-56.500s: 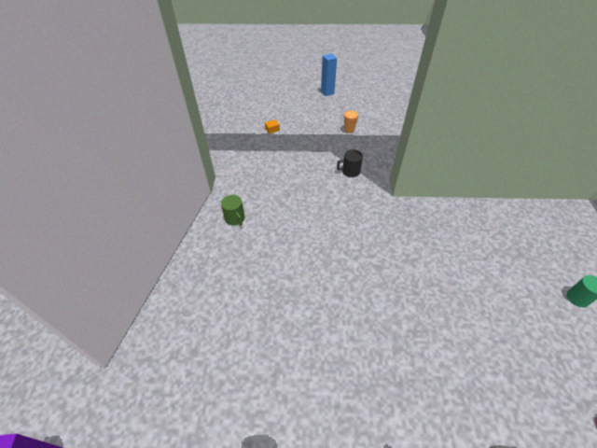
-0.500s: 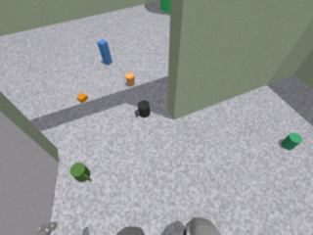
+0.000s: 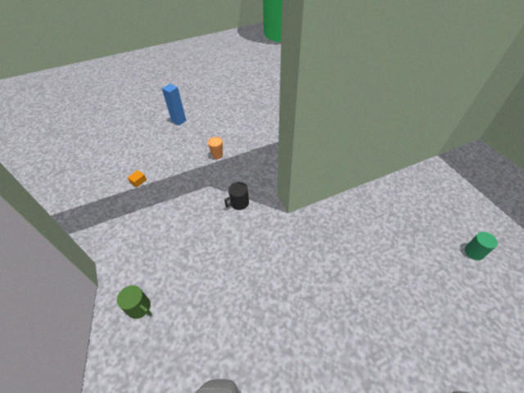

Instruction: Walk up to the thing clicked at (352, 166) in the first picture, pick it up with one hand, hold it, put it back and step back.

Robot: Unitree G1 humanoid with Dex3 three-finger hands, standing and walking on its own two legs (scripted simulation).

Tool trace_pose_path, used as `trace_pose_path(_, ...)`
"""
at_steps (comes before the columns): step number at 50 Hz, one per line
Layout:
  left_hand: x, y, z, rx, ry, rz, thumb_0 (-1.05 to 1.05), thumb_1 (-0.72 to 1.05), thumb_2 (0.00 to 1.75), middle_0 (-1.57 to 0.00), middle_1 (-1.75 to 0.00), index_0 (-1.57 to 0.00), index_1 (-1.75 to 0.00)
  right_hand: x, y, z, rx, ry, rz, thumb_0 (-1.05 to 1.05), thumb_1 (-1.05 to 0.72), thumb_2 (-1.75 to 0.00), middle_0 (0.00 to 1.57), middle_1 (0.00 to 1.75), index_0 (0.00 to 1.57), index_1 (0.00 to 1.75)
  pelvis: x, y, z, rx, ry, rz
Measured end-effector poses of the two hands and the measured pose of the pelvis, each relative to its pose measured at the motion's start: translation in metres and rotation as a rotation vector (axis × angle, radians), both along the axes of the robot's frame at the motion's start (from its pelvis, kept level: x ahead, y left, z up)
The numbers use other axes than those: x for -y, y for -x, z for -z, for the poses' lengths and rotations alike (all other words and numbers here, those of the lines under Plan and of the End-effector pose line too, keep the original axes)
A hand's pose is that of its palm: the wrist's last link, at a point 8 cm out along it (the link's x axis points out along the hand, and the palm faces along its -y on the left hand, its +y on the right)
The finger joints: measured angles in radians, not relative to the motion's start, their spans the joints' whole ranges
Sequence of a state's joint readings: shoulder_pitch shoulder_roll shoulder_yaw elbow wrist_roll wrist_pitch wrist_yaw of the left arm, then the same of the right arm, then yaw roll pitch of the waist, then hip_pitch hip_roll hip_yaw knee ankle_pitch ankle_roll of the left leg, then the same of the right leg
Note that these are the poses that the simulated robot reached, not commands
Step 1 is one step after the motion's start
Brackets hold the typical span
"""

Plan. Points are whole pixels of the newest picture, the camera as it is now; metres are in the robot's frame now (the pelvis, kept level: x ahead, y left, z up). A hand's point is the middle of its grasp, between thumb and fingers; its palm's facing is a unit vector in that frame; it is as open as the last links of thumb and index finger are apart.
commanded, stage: step back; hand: left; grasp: from above
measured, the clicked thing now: (236, 197) +1.00 +0.19 -0.71
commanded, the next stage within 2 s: stand in 0.40 s
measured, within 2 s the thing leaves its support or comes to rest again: neither
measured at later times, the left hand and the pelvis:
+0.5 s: hand (131, 363) +0.17 +0.26 -0.14, palm faces -0.04 -0.93 -0.35, open 7.4 cm; pelvis +0.05 +0.01 +0.01, yaw -2 degrees
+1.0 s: hand out of the picture +0.11 +0.26 -0.14, palm faces -0.05 -0.94 -0.34, open 7.4 cm; pelvis +0.02 +0.01 +0.02, yaw -2 degrees
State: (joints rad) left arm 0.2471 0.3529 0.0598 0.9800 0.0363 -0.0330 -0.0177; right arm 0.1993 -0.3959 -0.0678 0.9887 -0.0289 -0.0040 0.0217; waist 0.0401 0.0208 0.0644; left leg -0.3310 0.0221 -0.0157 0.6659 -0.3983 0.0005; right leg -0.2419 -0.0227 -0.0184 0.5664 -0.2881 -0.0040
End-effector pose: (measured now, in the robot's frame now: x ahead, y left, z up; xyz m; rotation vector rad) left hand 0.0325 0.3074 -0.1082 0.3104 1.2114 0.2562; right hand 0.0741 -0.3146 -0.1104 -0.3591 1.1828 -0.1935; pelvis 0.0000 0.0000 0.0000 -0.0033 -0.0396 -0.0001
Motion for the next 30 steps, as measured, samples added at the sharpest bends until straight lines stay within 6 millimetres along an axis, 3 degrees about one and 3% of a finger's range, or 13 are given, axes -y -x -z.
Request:
trace_pose_path(7, -0.015, -0.039, 0.012, -0.019, 0.011, 0.032, 0.01, 0.90, 0.90, -0.20, -0.30, -0.20, -0.30, -0.020, -0.012, 0.000, 0.008, 0.006, 0.034, 0.01, -0.91, -0.90, 0.20, 0.30, 0.21, 0.30, -0.012, -0.019, 0.003, -0.005, -0.013, 0.027)
trace_pose_path(20, -0.004, -0.117, -0.002, 0.066, 0.008, 0.097, 0.01, 0.90, 0.90, -0.20, -0.30, -0.20, -0.30, -0.035, -0.060, 0.000, 0.058, -0.045, 0.064, 0.01, -0.91, -0.90, 0.20, 0.30, 0.21, 0.30, -0.012, -0.043, -0.004, -0.013, -0.003, 0.048)
trace_pose_path(25, 0.003, -0.132, -0.008, 0.085, 0.017, 0.106, 0.01, 0.90, 0.90, -0.20, -0.30, -0.20, -0.30, -0.032, -0.066, -0.004, 0.062, -0.049, 0.066, 0.01, -0.91, -0.90, 0.20, 0.30, 0.21, 0.30, -0.012, -0.046, -0.009, -0.005, -0.006, 0.042)
trace_pose_path(30, 0.009, -0.133, -0.011, 0.082, 0.024, 0.114, 0.01, 0.90, 0.90, -0.20, -0.30, -0.20, -0.30, -0.028, -0.061, -0.007, 0.051, -0.046, 0.073, 0.01, -0.91, -0.90, 0.20, 0.30, 0.21, 0.30, -0.010, -0.044, -0.013, 0.003, -0.007, 0.038)
